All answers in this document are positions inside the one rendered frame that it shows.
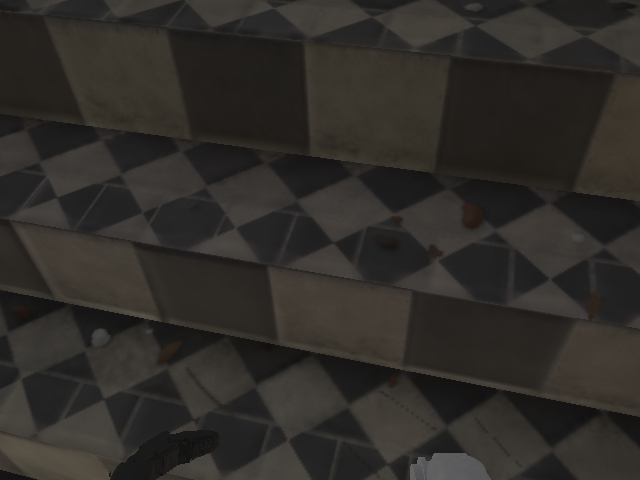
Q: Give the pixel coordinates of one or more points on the left robot hand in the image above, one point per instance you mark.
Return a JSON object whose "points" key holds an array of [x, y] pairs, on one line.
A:
{"points": [[165, 451]]}

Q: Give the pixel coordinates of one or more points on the right robot thigh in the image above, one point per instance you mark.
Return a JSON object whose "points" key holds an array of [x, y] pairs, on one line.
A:
{"points": [[448, 466]]}

